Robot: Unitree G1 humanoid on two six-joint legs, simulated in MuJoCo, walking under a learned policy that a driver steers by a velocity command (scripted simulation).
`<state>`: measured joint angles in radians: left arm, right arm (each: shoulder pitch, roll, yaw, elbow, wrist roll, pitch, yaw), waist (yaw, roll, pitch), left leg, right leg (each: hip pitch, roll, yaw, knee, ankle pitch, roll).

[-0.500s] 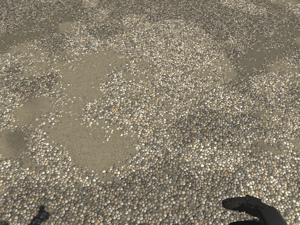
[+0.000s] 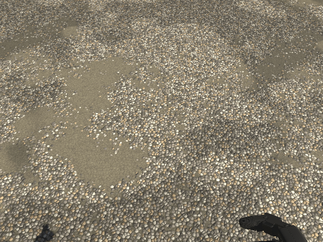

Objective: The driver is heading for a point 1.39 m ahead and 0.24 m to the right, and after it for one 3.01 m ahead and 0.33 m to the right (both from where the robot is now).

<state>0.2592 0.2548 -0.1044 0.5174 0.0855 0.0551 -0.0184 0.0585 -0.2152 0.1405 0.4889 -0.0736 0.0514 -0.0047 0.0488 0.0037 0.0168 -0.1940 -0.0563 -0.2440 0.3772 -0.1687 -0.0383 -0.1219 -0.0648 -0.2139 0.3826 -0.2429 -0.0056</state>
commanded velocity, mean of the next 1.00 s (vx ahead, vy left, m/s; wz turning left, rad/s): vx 0.50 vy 0.00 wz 0.00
